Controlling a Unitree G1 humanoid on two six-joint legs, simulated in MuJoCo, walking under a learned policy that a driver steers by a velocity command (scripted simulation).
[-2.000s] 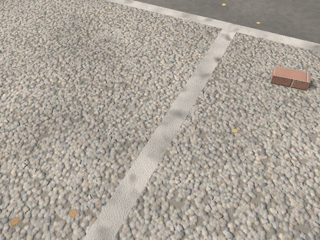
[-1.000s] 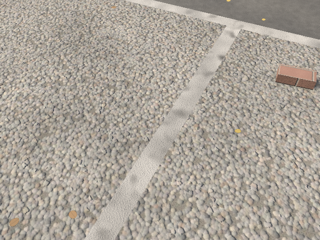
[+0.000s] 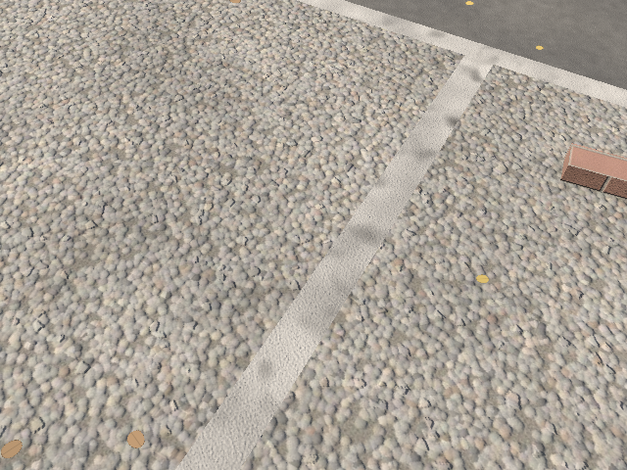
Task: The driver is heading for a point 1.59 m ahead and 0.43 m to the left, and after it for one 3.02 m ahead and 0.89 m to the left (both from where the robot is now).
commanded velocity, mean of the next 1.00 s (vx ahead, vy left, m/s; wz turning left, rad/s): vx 0.47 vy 0.00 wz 0.00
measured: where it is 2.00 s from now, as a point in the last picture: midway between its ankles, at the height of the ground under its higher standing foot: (295, 256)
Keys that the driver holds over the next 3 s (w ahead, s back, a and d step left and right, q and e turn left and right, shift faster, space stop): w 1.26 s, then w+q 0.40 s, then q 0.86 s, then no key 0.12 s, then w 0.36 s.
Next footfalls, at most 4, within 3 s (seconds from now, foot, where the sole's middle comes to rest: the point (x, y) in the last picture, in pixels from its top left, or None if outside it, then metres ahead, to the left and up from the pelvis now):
0.50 right None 0.43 -0.06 -0.76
1.06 left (268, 359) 0.74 0.12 -0.76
1.62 right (337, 255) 1.06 -0.04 -0.76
2.10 left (252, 237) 1.10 0.19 -0.76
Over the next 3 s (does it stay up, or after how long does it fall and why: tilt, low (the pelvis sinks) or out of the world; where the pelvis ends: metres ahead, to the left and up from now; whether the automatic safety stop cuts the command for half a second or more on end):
stays up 1.09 0.10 0.02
